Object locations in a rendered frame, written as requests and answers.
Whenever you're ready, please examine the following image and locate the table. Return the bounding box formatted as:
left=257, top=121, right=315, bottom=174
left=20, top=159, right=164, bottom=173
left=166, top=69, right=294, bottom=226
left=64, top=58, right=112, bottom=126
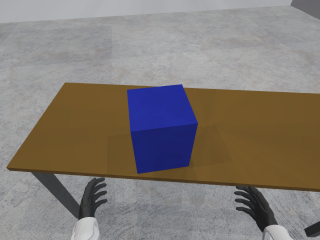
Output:
left=6, top=82, right=320, bottom=238

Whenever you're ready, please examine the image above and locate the left robot hand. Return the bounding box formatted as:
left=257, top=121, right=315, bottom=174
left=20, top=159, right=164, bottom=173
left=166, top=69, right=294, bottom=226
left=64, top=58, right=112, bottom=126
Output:
left=78, top=177, right=108, bottom=221

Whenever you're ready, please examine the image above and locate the left robot forearm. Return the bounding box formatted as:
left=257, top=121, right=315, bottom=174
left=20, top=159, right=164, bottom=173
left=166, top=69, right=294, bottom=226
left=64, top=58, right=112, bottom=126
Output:
left=70, top=217, right=101, bottom=240

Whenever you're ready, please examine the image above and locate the right robot hand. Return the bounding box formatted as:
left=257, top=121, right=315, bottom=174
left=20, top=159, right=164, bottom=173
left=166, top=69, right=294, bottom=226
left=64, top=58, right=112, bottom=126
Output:
left=234, top=185, right=278, bottom=232

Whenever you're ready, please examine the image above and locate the carton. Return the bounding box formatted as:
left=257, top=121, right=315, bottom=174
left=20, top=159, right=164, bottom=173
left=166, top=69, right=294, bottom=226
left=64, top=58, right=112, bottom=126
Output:
left=127, top=84, right=198, bottom=174

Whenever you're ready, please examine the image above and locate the right robot forearm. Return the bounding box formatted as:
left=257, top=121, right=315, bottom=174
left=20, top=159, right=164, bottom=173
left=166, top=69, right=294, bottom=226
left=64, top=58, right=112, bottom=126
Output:
left=262, top=225, right=294, bottom=240

